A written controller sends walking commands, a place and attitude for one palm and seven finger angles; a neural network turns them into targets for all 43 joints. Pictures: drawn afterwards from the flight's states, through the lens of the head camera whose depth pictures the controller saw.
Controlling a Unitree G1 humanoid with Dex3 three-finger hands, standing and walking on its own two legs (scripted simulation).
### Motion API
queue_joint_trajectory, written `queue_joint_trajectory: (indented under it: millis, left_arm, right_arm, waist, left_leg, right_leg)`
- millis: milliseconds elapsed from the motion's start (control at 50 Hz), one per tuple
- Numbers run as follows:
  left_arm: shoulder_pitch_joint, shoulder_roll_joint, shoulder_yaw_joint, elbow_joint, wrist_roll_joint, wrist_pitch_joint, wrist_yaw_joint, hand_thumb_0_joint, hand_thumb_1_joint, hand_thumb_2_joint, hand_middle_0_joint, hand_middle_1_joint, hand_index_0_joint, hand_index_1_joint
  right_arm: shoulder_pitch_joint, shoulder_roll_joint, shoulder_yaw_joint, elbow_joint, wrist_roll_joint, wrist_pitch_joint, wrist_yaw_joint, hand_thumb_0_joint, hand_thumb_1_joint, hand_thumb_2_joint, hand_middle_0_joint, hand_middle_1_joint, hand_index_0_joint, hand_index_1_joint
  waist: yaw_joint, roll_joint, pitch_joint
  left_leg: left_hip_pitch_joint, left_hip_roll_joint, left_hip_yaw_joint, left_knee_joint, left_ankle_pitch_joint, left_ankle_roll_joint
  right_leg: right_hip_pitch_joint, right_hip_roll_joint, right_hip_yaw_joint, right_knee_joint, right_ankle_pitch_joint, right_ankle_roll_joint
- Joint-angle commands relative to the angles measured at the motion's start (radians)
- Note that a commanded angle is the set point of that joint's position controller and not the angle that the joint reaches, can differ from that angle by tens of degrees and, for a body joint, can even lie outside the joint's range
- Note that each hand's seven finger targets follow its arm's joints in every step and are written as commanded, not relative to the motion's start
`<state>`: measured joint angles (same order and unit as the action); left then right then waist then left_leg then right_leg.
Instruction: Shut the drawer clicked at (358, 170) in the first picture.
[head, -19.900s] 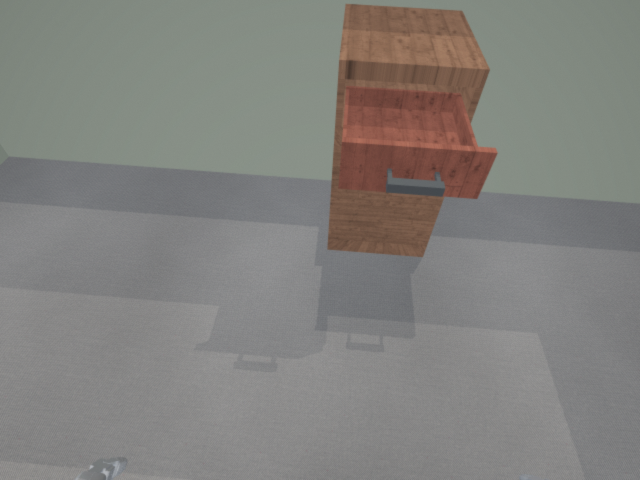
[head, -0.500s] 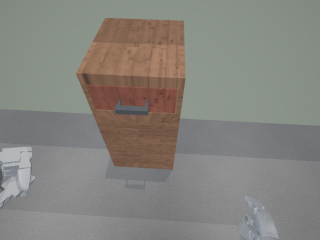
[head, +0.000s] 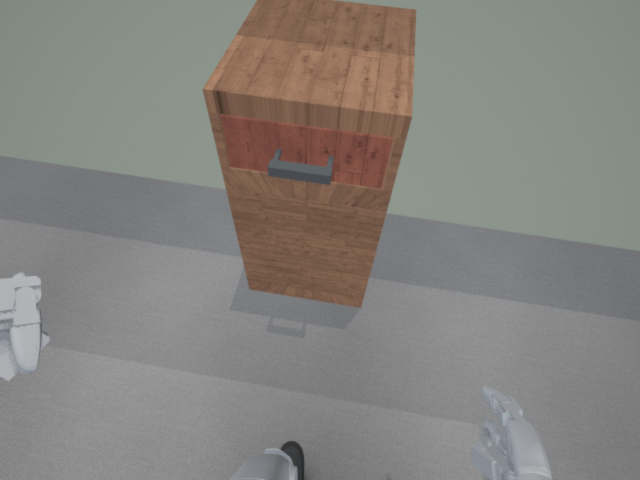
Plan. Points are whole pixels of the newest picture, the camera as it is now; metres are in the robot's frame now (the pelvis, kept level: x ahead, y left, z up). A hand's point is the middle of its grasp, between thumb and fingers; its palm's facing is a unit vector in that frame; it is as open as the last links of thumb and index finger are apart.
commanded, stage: step back with the hand held close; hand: left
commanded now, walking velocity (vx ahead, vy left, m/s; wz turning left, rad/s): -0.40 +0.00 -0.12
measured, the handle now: (302, 164) +0.70 +0.08 -0.09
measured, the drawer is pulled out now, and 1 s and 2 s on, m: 0.00 0.00 0.00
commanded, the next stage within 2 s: stop stepping back and stand still in 0.36 s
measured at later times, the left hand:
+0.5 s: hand out of the picture +0.09 +0.25 +0.17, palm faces +0.25 -0.87 -0.43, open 3.3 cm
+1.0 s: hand out of the picture +0.03 +0.28 +0.19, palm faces +0.18 -0.84 -0.50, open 3.3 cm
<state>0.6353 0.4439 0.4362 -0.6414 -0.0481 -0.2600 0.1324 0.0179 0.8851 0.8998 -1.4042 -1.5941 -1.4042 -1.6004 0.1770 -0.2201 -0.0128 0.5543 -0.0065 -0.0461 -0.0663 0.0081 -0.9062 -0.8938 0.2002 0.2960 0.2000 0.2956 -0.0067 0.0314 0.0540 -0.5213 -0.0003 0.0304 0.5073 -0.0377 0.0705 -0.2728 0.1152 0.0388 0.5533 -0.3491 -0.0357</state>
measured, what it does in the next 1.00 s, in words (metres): walks backwards: right foot, then left foot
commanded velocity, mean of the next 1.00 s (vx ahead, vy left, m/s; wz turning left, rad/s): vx -0.04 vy -0.03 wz -0.05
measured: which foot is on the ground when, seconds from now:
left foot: down 0.00-0.44, up 0.46-0.58, down 0.60-0.94, up 0.96-1.00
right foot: down 0.00-0.24, up 0.26-0.42, down 0.44-0.60, up 0.62-0.92, down 0.94-1.00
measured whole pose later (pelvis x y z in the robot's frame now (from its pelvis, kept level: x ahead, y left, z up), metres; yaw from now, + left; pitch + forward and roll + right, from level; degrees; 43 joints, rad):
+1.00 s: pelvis -0.19 +0.08 +0.00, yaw -10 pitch +1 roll -3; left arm 0.69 0.47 0.40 -0.69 -0.05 -0.17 0.14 0.02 0.88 0.90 -1.41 -1.59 -1.41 -1.60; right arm 0.22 -0.21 -0.01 0.64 -0.02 -0.06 -0.06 0.01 -0.90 -0.89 0.20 0.30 0.20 0.30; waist 0.00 0.01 -0.01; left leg -0.56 0.03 0.07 0.79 -0.28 0.00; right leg -0.12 0.07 -0.12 0.45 -0.32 -0.07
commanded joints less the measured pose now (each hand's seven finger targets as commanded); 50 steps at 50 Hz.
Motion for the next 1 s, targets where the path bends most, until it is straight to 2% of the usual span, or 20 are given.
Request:
queue_joint_trajectory:
  millis: [0,80,160,240,340,380,440,480,520,540,560,580,600,620,680,740,840,880,920,980]
  left_arm:
    - [0.037,0.118,0.068,-0.158,-0.03,-0.086,0.019,0.0,0.9,0.9,-1.4,-1.6,-1.4,-1.6]
    - [-0.048,0.165,0.068,-0.198,-0.013,-0.087,0.033,0.0,0.9,0.9,-1.4,-1.6,-1.4,-1.6]
    - [-0.081,0.177,0.071,-0.164,-0.007,-0.096,0.023,0.0,0.9,0.9,-1.4,-1.6,-1.4,-1.6]
    - [-0.032,0.147,0.112,-0.07,-0.002,-0.089,0.009,0.0,0.9,0.9,-1.4,-1.6,-1.4,-1.6]
    - [-0.009,0.121,0.059,-0.176,-0.03,-0.07,-0.003,0.0,0.9,0.9,-1.4,-1.6,-1.4,-1.6]
    - [0.011,0.144,0.07,-0.251,-0.035,-0.076,0.004,0.0,0.9,0.9,-1.4,-1.6,-1.4,-1.6]
    - [-0.077,0.206,0.088,-0.344,-0.015,-0.103,0.031,0.0,0.9,0.9,-1.4,-1.6,-1.4,-1.6]
    - [-0.114,0.18,0.076,-0.292,-0.012,-0.059,0.018,0.0,0.9,0.9,-1.4,-1.6,-1.4,-1.6]
    - [-0.103,0.115,0.046,-0.196,-0.01,-0.013,0.02,0.0,0.9,0.9,-1.4,-1.6,-1.4,-1.6]
    - [-0.135,0.103,0.033,-0.175,-0.013,-0.011,0.017,0.0,0.9,0.9,-1.4,-1.6,-1.4,-1.6]
    - [-0.163,0.103,0.048,-0.175,-0.013,-0.021,0.021,0.0,0.9,0.9,-1.4,-1.6,-1.4,-1.6]
    - [-0.234,0.123,0.038,-0.198,0.008,-0.031,0.028,0.0,0.9,0.9,-1.4,-1.6,-1.4,-1.6]
    - [-0.248,0.135,0.063,-0.159,0.022,-0.042,0.038,0.0,0.9,0.9,-1.4,-1.6,-1.4,-1.6]
    - [-0.182,0.128,0.069,-0.068,0.02,-0.031,0.036,0.0,0.9,0.9,-1.4,-1.6,-1.4,-1.6]
    - [-0.049,0.111,0.051,-0.248,0.011,-0.011,0.024,0.0,0.9,0.9,-1.4,-1.6,-1.4,-1.6]
    - [0.104,0.083,0.02,-0.321,0.01,0.004,0.023,0.0,0.9,0.9,-1.4,-1.6,-1.4,-1.6]
    - [0.126,0.126,0.061,-0.273,0.001,0.045,0.052,0.0,0.9,0.9,-1.4,-1.6,-1.4,-1.6]
    - [0.116,0.133,0.082,-0.199,-0.005,0.065,0.051,0.0,0.9,0.9,-1.4,-1.6,-1.4,-1.6]
    - [-0.005,0.168,0.102,-0.196,-0.016,0.056,0.042,0.0,0.9,0.9,-1.4,-1.6,-1.4,-1.6]
    - [-0.113,0.13,0.085,-0.081,-0.011,0.033,0.029,0.0,0.9,0.9,-1.4,-1.6,-1.4,-1.6]
  right_arm:
    - [-0.041,-0.117,-0.072,-0.108,0.019,-0.046,0.013,0.0,-0.9,-0.9,0.2,0.3,0.2,0.3]
    - [-0.085,-0.125,-0.078,-0.105,0.014,-0.04,0.002,0.0,-0.9,-0.9,0.2,0.3,0.2,0.3]
    - [-0.107,-0.128,-0.06,-0.113,0.001,-0.042,-0.018,0.0,-0.9,-0.9,0.2,0.3,0.2,0.3]
    - [-0.11,-0.142,-0.068,-0.114,-0.031,-0.053,-0.015,0.0,-0.9,-0.9,0.2,0.3,0.2,0.3]
    - [-0.096,-0.11,-0.076,-0.123,-0.018,-0.061,0.026,0.0,-0.9,-0.9,0.2,0.3,0.2,0.3]
    - [-0.074,-0.102,-0.075,-0.114,-0.011,-0.068,0.032,0.0,-0.9,-0.9,0.2,0.3,0.2,0.3]
    - [-0.056,-0.085,-0.058,-0.08,-0.009,-0.063,0.029,0.0,-0.9,-0.9,0.2,0.3,0.2,0.3]
    - [-0.054,-0.099,-0.068,-0.08,0.005,-0.057,0.022,0.0,-0.9,-0.9,0.2,0.3,0.2,0.3]
    - [-0.056,-0.087,-0.044,-0.095,0.01,-0.049,-0.006,0.0,-0.9,-0.9,0.2,0.3,0.2,0.3]
    - [-0.062,-0.1,-0.03,-0.092,0.013,-0.06,-0.018,0.0,-0.9,-0.9,0.2,0.3,0.2,0.3]
    - [-0.049,-0.131,-0.028,-0.083,0.01,-0.088,-0.021,0.0,-0.9,-0.9,0.2,0.3,0.2,0.3]
    - [-0.034,-0.117,-0.025,-0.084,0.0,-0.12,-0.021,0.0,-0.9,-0.9,0.2,0.3,0.2,0.3]
    - [-0.002,-0.097,-0.02,-0.069,-0.007,-0.143,-0.02,0.0,-0.9,-0.9,0.2,0.3,0.2,0.3]
    - [-0.001,-0.079,-0.02,-0.061,-0.003,-0.152,-0.016,0.0,-0.9,-0.9,0.2,0.3,0.2,0.3]
    - [-0.054,-0.095,-0.036,-0.106,0.001,-0.15,0.019,0.0,-0.9,-0.9,0.2,0.3,0.2,0.3]
    - [-0.077,-0.092,-0.03,-0.127,-0.003,-0.133,0.042,0.0,-0.9,-0.9,0.2,0.3,0.2,0.3]
    - [-0.049,-0.09,-0.028,-0.11,-0.023,-0.097,0.011,0.0,-0.9,-0.9,0.2,0.3,0.2,0.3]
    - [-0.018,-0.073,-0.03,-0.085,-0.016,-0.074,-0.002,0.0,-0.9,-0.9,0.2,0.3,0.2,0.3]
    - [-0.017,-0.085,-0.041,-0.056,-0.004,-0.046,-0.003,0.0,-0.9,-0.9,0.2,0.3,0.2,0.3]
    - [-0.002,-0.088,-0.056,-0.04,0.018,-0.051,0.008,0.0,-0.9,-0.9,0.2,0.3,0.2,0.3]
  waist:
    - [-0.023,-0.133,-0.29]
    - [-0.033,-0.084,-0.179]
    - [-0.021,0.088,-0.112]
    - [0.004,0.243,-0.108]
    - [0.031,0.15,-0.249]
    - [0.026,0.118,-0.293]
    - [-0.012,-0.169,-0.193]
    - [-0.006,-0.242,-0.194]
    - [-0.045,-0.103,-0.041]
    - [-0.045,0.1,0.011]
    - [-0.033,0.341,0.014]
    - [-0.039,0.386,0.035]
    - [-0.036,0.238,0.032]
    - [-0.024,0.078,-0.034]
    - [0.009,0.114,-0.2]
    - [0.021,0.241,-0.186]
    - [0.009,0.187,-0.151]
    - [-0.003,0.036,-0.144]
    - [-0.016,-0.171,-0.099]
    - [-0.037,-0.249,-0.123]
  left_leg:
    - [0.377,0.056,-0.037,0.076,-0.068,-0.039]
    - [0.398,0.021,-0.037,0.147,-0.158,-0.052]
    - [0.326,0.133,-0.157,-0.11,-0.074,-0.011]
    - [-0.166,0.356,-0.372,-0.506,-0.755,0.036]
    - [0.082,0.245,-0.11,-0.362,-0.485,-0.064]
    - [0.287,0.159,0.008,-0.154,-0.382,-0.116]
    - [0.368,-0.007,-0.009,0.479,-0.309,-0.128]
    - [0.279,0.016,-0.086,0.624,-0.362,-0.11]
    - [0.34,0.074,-0.095,0.245,-0.306,-0.08]
    - [0.328,0.068,-0.103,-0.013,-0.317,-0.074]
    - [0.287,0.19,-0.292,-0.256,-0.405,-0.038]
    - [0.223,0.314,-0.499,-0.368,-0.497,-0.007]
    - [0.174,0.338,-0.551,-0.39,-0.542,0.051]
    - [0.201,0.311,-0.492,-0.392,-0.567,0.012]
    - [0.267,0.248,-0.332,-0.41,-0.62,-0.1]
    - [0.128,0.197,-0.162,-0.449,-0.639,-0.094]
    - [0.09,0.155,-0.099,-0.361,-0.562,-0.109]
    - [0.078,0.072,0.006,-0.093,-0.424,-0.105]
    - [0.036,0.022,0.015,0.427,-0.289,-0.077]
    - [-0.092,0.047,-0.053,0.6,-0.286,-0.081]
  right_leg:
    - [-0.091,-0.197,0.174,-0.203,0.399,0.065]
    - [-0.249,-0.255,0.219,-0.285,0.243,0.018]
    - [-0.175,-0.071,0.059,-0.134,0.158,0.061]
    - [0.217,0.031,-0.006,0.306,-0.114,0.022]
    - [0.124,0.001,-0.103,0.134,-0.215,-0.012]
    - [-0.029,-0.076,-0.069,-0.124,-0.18,-0.029]
    - [-0.391,-0.466,0.315,-0.442,-0.053,-0.154]
    - [-0.382,-0.429,0.241,-0.344,-0.186,-0.172]
    - [-0.383,-0.302,0.081,-0.19,-0.146,-0.075]
    - [-0.351,-0.207,0.021,-0.044,-0.152,-0.018]
    - [-0.312,-0.11,-0.007,0.171,-0.2,0.022]
    - [-0.314,-0.091,-0.011,0.361,-0.239,0.041]
    - [-0.279,-0.077,0.049,0.436,-0.181,0.042]
    - [-0.227,-0.097,0.037,0.437,-0.117,0.042]
    - [-0.115,-0.072,-0.013,0.407,-0.065,0.038]
    - [0.05,-0.042,-0.122,0.299,-0.084,0.019]
    - [0.248,-0.007,-0.208,-0.079,-0.198,-0.022]
    - [0.261,-0.108,-0.108,-0.27,-0.112,-0.061]
    - [0.028,-0.413,0.224,-0.396,-0.07,-0.177]
    - [0.04,-0.414,0.168,-0.331,-0.128,-0.182]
